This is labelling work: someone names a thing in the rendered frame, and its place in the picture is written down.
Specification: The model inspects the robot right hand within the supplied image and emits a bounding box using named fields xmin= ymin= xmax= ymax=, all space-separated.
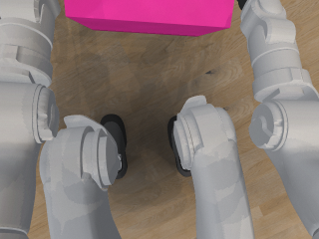
xmin=237 ymin=0 xmax=247 ymax=10

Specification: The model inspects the left robot forearm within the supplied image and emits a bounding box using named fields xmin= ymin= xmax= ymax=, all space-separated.
xmin=0 ymin=0 xmax=61 ymax=88

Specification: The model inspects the right robot forearm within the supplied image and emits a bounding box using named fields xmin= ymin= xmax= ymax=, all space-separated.
xmin=239 ymin=0 xmax=319 ymax=103

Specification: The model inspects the robot left upper arm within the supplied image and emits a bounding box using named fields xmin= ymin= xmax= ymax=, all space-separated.
xmin=0 ymin=81 xmax=60 ymax=239

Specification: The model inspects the robot right foot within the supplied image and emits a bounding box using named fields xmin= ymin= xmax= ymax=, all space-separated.
xmin=167 ymin=116 xmax=191 ymax=177

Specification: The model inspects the robot right upper arm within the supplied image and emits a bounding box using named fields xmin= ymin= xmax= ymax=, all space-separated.
xmin=248 ymin=99 xmax=319 ymax=239

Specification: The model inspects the carton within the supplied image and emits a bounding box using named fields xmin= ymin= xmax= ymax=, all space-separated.
xmin=64 ymin=0 xmax=234 ymax=37

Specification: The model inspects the left robot thigh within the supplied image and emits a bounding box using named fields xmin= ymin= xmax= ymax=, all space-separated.
xmin=43 ymin=125 xmax=122 ymax=239

